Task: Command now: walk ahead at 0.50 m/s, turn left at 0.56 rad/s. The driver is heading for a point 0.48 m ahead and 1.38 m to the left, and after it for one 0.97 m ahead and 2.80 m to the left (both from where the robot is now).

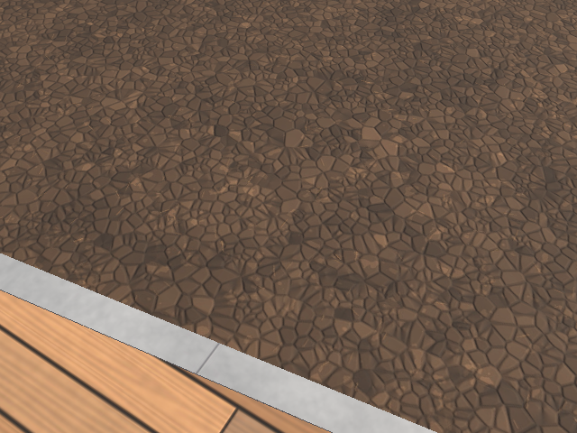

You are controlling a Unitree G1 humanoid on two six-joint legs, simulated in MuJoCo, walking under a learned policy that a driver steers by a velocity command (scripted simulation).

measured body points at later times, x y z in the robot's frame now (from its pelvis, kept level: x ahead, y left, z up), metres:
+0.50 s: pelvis +0.28 +0.04 +0.01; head +0.30 +0.07 +0.46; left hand +0.45 +0.34 -0.07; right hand +0.38 -0.23 -0.10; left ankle +0.15 +0.10 -0.73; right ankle +0.48 -0.05 -0.70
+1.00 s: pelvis +0.53 +0.14 +0.00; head +0.56 +0.17 +0.45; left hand +0.37 +0.39 -0.12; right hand +0.85 +0.08 -0.07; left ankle +0.58 +0.34 -0.70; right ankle +0.48 -0.04 -0.73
